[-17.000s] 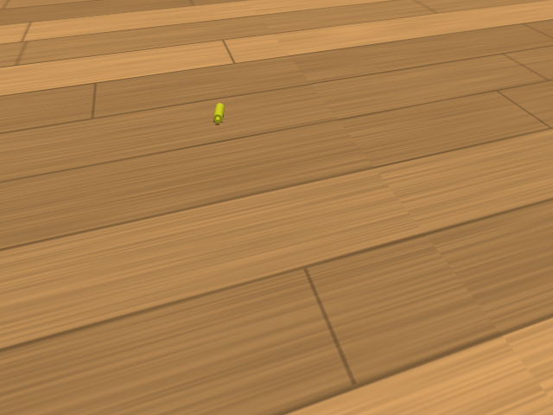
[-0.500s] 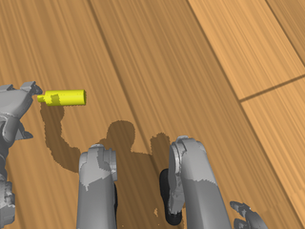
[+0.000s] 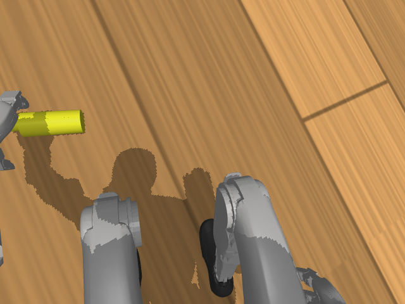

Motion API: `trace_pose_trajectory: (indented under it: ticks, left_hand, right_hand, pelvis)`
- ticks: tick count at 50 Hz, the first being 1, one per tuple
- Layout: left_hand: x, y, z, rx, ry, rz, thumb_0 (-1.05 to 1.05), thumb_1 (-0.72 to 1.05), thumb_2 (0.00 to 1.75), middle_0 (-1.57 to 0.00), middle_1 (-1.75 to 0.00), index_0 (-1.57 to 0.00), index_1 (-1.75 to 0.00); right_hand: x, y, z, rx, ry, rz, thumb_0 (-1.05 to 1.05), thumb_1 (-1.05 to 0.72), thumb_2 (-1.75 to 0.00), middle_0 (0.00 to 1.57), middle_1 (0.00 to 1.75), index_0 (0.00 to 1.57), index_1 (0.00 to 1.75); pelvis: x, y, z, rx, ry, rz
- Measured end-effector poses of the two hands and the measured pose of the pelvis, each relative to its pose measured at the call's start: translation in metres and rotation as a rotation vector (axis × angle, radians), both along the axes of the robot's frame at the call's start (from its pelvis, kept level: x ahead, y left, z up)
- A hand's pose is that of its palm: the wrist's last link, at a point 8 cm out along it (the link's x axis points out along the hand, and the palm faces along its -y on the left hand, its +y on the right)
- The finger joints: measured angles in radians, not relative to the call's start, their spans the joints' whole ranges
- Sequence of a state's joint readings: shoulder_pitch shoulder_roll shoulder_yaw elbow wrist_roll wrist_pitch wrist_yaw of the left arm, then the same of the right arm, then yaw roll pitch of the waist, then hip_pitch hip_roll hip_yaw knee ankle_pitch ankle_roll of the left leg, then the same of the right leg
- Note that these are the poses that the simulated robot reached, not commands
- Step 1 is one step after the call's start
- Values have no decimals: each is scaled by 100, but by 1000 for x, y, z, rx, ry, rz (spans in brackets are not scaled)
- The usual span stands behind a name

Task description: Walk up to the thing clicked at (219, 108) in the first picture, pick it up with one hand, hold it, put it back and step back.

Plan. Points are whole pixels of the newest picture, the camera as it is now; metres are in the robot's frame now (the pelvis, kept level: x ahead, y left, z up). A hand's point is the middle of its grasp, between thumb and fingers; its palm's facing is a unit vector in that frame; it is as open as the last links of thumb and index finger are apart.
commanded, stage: rise first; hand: left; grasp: from above
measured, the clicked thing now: (46, 123) +0.52 +0.31 -0.31
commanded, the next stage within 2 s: none
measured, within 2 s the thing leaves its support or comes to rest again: neither
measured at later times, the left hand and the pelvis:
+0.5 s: hand (10, 135) +0.45 +0.33 -0.19, palm faces -0.48 -0.06 -0.88, open 13.2 cm; pelvis +0.00 +0.00 -0.01, yaw -2 degrees
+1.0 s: hand (16, 128) +0.47 +0.33 -0.20, palm faces -0.46 -0.07 -0.88, open 13.6 cm; pelvis +0.00 +0.00 -0.02, yaw -2 degrees
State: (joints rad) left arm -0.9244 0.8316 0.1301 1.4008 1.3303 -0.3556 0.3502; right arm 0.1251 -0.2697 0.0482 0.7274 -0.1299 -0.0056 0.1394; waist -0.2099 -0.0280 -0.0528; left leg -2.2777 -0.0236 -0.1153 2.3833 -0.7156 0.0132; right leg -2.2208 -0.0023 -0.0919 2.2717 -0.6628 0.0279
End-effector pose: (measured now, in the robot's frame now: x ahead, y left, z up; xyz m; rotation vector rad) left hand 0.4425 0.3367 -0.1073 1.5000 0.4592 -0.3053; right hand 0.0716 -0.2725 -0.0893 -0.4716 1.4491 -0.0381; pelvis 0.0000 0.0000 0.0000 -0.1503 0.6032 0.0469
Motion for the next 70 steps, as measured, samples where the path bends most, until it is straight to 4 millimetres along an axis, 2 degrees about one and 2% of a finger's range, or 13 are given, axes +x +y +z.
trace_pose_trajectory:
  ticks: [7, 25, 46, 70]
  left_hand:
    - [6, -1, -11, 4, 6, 5, 0, -33, 85, -25, -81, -25, -81]
    - [19, -3, -26, -1, 9, 4, 0, -36, 87, -21, -88, -22, -87]
    - [31, -10, -31, -1, -2, 5, 0, -42, 93, -16, -94, -17, -93]
    - [36, -12, -43, -10, 13, -1, 0, -46, 96, -13, -97, -14, -97]
  right_hand:
    - [-6, 1, -1, -3, 28, -3, 0, -91, -90, 20, 29, 21, 30]
    - [-15, 4, 0, -8, 60, -2, 0, -91, -90, 20, 29, 21, 30]
    - [-29, 4, -5, -3, 75, -5, 0, -91, -90, 20, 29, 21, 30]
    - [-40, 9, 0, -17, 81, 5, 0, -91, -90, 20, 29, 21, 30]
  pelvis:
    - [2, 1, -4, -6, 3, -6]
    - [4, 3, -9, -21, 3, -14]
    - [1, 1, -17, -24, -11, -22]
    - [-2, 3, -22, -38, -26, -26]
